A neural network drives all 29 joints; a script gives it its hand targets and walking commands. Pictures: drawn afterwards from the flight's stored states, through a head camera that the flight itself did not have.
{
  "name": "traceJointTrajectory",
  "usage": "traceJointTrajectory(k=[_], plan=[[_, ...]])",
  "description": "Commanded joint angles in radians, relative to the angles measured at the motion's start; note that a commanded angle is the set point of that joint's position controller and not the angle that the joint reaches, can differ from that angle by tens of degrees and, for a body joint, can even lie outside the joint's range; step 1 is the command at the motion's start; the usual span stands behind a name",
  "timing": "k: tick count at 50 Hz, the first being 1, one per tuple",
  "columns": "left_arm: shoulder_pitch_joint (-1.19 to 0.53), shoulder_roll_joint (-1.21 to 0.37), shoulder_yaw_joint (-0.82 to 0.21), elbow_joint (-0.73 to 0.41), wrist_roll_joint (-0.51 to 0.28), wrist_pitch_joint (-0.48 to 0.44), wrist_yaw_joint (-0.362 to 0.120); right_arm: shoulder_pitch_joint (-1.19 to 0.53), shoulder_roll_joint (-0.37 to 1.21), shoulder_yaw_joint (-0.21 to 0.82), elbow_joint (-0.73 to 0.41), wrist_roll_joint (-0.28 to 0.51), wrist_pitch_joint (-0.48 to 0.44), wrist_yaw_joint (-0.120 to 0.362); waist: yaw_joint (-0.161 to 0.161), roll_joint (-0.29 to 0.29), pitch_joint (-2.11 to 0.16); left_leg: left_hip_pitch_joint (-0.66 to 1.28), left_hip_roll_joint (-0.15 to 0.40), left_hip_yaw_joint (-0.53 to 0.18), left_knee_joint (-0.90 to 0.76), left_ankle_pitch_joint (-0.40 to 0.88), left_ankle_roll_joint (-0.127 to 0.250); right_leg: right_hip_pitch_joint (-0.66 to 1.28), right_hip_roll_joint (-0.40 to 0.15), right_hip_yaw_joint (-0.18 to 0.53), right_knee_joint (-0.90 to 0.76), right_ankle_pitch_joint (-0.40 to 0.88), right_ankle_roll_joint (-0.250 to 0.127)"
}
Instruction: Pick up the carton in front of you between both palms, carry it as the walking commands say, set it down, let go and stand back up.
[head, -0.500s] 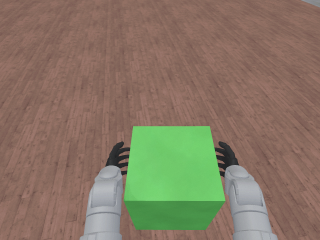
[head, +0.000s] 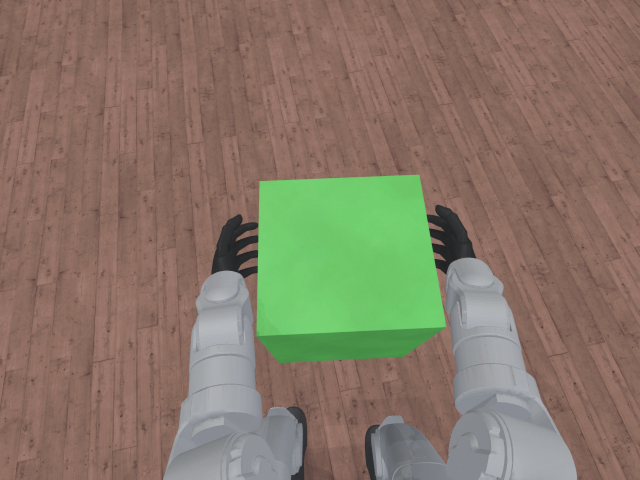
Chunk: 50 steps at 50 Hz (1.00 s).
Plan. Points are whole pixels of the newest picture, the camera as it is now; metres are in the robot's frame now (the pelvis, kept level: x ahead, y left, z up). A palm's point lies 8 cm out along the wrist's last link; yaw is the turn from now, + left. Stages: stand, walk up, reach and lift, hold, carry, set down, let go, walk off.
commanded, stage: set down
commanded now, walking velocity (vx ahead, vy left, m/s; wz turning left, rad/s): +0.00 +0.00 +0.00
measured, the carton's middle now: (340, 280) +0.38 +0.00 -0.11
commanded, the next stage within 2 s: none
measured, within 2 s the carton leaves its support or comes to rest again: neither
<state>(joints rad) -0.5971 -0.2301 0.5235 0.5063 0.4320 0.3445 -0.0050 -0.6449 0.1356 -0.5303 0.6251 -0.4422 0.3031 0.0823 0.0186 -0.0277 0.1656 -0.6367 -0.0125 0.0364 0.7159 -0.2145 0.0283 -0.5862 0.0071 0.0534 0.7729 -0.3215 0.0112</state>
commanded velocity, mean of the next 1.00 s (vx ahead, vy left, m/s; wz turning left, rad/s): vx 0.00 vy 0.00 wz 0.00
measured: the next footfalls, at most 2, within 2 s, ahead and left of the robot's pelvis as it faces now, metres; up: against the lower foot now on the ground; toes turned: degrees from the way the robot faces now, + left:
none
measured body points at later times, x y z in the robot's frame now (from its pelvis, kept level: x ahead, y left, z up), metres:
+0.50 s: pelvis -0.01 -0.03 -0.13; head +0.21 +0.00 +0.26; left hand +0.41 +0.18 -0.20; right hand +0.45 -0.12 -0.20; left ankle +0.08 +0.10 -0.71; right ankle +0.04 -0.13 -0.71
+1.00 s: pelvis -0.04 -0.02 -0.25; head +0.26 +0.00 +0.08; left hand +0.43 +0.21 -0.36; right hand +0.49 -0.08 -0.36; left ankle +0.08 +0.10 -0.71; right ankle +0.04 -0.13 -0.71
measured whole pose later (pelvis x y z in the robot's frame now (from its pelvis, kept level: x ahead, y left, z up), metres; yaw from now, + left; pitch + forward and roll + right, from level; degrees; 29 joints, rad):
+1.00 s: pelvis -0.04 -0.02 -0.25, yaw -2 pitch +46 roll -1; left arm -1.00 0.00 0.55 0.60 0.21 0.30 0.02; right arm -1.12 -0.02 -0.35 0.77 -0.18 0.28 -0.10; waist 0.12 -0.07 -0.08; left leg -2.10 0.03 -0.02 1.73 -0.43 -0.01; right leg -2.03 0.07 0.00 1.80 -0.57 0.00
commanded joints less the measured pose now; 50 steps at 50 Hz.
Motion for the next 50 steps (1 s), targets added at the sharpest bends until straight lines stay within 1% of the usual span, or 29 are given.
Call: traceJointTrajectory(k=[1,4,7,8,10,12,15,18,22,26,31,36,42,50], plan=[[-0.44,-0.675,-0.443,0.047,-0.145,-0.137,-0.113,-0.432,0.678,0.427,0.068,0.155,-0.129,0.156,0.004,0.026,-0.612,0.358,-0.084,-0.118,0.074,0.254,-0.029,-0.233,0.134,-0.001,-0.004,0.122,-0.044],[-0.512,-0.733,-0.587,0.001,-0.21,-0.2,-0.116,-0.48,0.743,0.559,0.032,0.226,-0.19,0.148,0.006,0.016,-0.874,0.332,-0.09,-0.12,0.193,0.365,-0.04,-0.312,0.149,-0.002,0.095,0.187,-0.038],[-0.559,-0.75,-0.704,-0.074,-0.269,-0.217,-0.115,-0.539,0.774,0.68,-0.054,0.296,-0.208,0.124,0.024,0.015,-1.17,0.296,-0.096,-0.108,0.307,0.468,-0.05,-0.364,0.161,-0.004,0.196,0.26,-0.022],[-0.555,-0.754,-0.731,-0.087,-0.284,-0.211,-0.115,-0.539,0.783,0.71,-0.07,0.312,-0.203,0.115,0.029,0.014,-1.231,0.27,-0.098,-0.098,0.333,0.476,-0.053,-0.377,0.163,-0.007,0.218,0.273,-0.017],[-0.547,-0.751,-0.747,-0.094,-0.296,-0.19,-0.122,-0.539,0.801,0.736,-0.077,0.328,-0.182,0.102,0.042,0.006,-1.268,0.173,-0.106,-0.081,0.372,0.421,-0.055,-0.418,0.166,-0.009,0.255,0.252,-0.01],[-0.546,-0.756,-0.734,-0.069,-0.295,-0.158,-0.142,-0.541,0.83,0.735,-0.056,0.33,-0.148,0.103,0.052,-0.006,-1.217,0.038,-0.114,-0.064,0.393,0.298,-0.051,-0.462,0.166,-0.011,0.277,0.18,-0.006],[-0.578,-0.757,-0.684,-0.013,-0.277,-0.103,-0.182,-0.564,0.877,0.697,-0.003,0.316,-0.089,0.118,0.061,-0.022,-1.104,-0.139,-0.12,-0.041,0.413,0.129,-0.042,-0.537,0.163,-0.016,0.297,0.057,-0.004],[-0.613,-0.748,-0.626,0.037,-0.26,-0.063,-0.215,-0.605,0.891,0.645,0.05,0.301,-0.048,0.127,0.073,-0.021,-1.055,-0.257,-0.122,-0.026,0.45,0.068,-0.036,-0.615,0.164,-0.021,0.331,0.006,-0.003],[-0.659,-0.723,-0.564,0.078,-0.247,-0.055,-0.232,-0.649,0.883,0.59,0.096,0.285,-0.042,0.118,0.089,-0.02,-1.069,-0.37,-0.124,-0.017,0.518,0.086,-0.035,-0.7,0.171,-0.023,0.397,0.026,0.0],[-0.699,-0.695,-0.535,0.099,-0.254,-0.067,-0.235,-0.694,0.862,0.578,0.11,0.287,-0.06,0.091,0.102,-0.027,-1.13,-0.464,-0.126,-0.008,0.594,0.12,-0.041,-0.756,0.178,-0.024,0.472,0.059,0.005],[-0.762,-0.667,-0.536,0.101,-0.288,-0.077,-0.229,-0.768,0.839,0.612,0.092,0.312,-0.078,0.05,0.118,-0.037,-1.227,-0.556,-0.127,0.004,0.687,0.136,-0.053,-0.797,0.189,-0.031,0.571,0.072,0.01],[-0.833,-0.647,-0.547,0.09,-0.324,-0.07,-0.22,-0.854,0.821,0.652,0.069,0.345,-0.077,0.024,0.138,-0.047,-1.304,-0.617,-0.126,0.016,0.769,0.136,-0.064,-0.842,0.2,-0.042,0.663,0.057,0.012],[-0.919,-0.614,-0.533,0.089,-0.342,-0.054,-0.211,-0.955,0.79,0.66,0.076,0.364,-0.064,0.012,0.159,-0.06,-1.329,-0.672,-0.122,0.027,0.849,0.114,-0.07,-0.929,0.207,-0.061,0.756,0.009,0.011],[-1.036,-0.565,-0.484,0.119,-0.341,-0.048,-0.202,-1.062,0.727,0.613,0.147,0.367,-0.06,0.011,0.178,-0.063,-1.287,-0.745,-0.112,0.033,0.935,0.068,-0.073,-1.077,0.208,-0.082,0.861,-0.071,0.003]])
